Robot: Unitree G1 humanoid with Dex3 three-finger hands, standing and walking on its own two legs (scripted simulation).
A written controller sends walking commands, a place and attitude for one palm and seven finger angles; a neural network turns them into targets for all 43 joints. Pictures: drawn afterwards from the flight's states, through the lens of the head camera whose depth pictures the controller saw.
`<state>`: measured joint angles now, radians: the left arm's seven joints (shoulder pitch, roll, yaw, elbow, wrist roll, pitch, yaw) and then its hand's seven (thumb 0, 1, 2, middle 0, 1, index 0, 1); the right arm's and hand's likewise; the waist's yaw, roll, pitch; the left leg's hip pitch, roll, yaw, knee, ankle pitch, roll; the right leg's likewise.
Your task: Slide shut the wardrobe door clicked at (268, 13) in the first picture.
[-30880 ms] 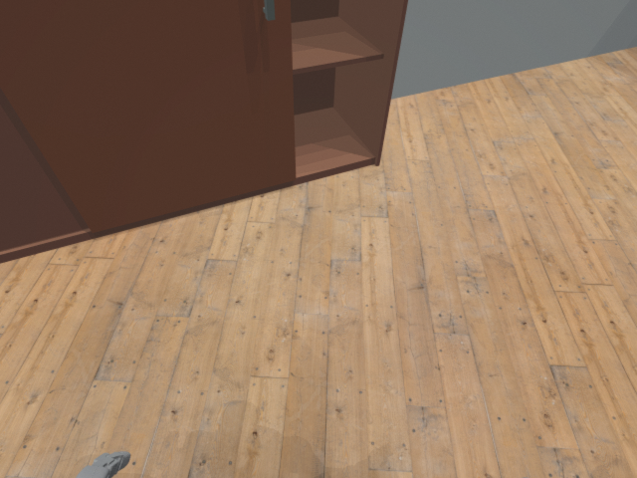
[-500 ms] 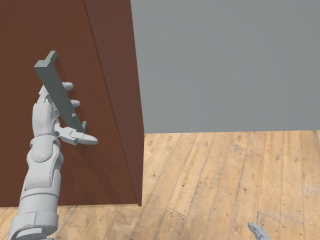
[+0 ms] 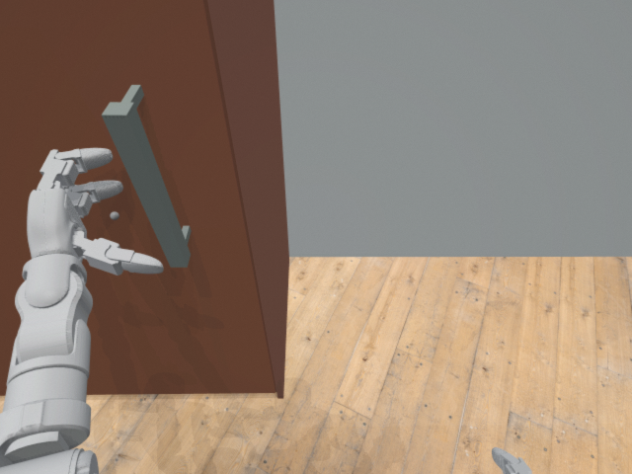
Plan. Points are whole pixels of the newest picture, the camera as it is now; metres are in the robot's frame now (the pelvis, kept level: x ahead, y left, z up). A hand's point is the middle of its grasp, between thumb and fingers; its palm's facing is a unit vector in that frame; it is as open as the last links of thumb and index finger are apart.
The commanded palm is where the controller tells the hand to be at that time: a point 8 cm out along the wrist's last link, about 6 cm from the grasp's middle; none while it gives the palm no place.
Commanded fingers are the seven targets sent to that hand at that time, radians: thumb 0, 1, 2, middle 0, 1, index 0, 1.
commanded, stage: slip the hand off the handle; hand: left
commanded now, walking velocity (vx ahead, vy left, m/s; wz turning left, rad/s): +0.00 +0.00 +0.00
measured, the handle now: (160, 187) +0.42 +0.23 +0.15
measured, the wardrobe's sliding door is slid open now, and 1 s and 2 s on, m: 0.00 0.00 0.00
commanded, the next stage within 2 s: draw the hand back to the body in 0.90 s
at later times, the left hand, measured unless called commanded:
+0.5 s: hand (89, 276) +0.28 +0.26 +0.15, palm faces +0.35 -0.93 -0.14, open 14.7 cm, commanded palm +0.24 +0.30 +0.15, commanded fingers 0.00 -0.55 0.20 -0.25 -1.15 -0.25 -1.15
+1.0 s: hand (80, 293) +0.26 +0.26 +0.14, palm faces +0.35 -0.92 -0.16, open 14.7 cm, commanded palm +0.22 +0.31 +0.15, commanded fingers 0.00 -0.55 0.20 -0.25 -1.15 -0.25 -1.15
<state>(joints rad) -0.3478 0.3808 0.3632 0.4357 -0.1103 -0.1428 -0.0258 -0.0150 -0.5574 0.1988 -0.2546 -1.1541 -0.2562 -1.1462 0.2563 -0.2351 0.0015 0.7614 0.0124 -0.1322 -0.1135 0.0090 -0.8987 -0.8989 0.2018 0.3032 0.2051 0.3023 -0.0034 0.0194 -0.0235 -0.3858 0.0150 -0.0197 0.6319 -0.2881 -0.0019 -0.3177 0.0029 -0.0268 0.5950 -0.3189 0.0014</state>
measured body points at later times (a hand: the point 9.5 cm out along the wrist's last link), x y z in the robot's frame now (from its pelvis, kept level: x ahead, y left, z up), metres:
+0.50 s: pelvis -0.01 -0.01 +0.00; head -0.02 -0.02 +0.45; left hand +0.25 +0.31 +0.15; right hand +0.17 -0.24 -0.09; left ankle +0.02 +0.12 -0.73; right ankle -0.01 -0.12 -0.73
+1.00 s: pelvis +0.00 -0.02 +0.00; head +0.00 -0.04 +0.45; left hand +0.24 +0.31 +0.15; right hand +0.17 -0.26 -0.09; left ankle +0.02 +0.12 -0.73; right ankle -0.01 -0.12 -0.73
